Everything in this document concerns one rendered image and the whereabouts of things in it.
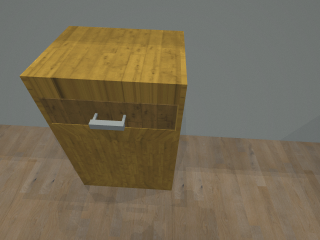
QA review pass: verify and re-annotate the cabinet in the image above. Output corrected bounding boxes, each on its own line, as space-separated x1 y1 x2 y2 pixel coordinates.
20 26 188 191

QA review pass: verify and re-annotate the drawer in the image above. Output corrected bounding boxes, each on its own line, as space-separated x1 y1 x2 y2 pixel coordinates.
39 97 178 130

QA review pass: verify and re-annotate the handle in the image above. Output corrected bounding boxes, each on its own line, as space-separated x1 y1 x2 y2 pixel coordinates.
88 113 126 131

